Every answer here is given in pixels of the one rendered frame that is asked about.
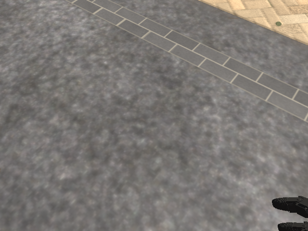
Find robot right hand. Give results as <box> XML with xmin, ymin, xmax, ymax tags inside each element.
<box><xmin>271</xmin><ymin>195</ymin><xmax>308</xmax><ymax>231</ymax></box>

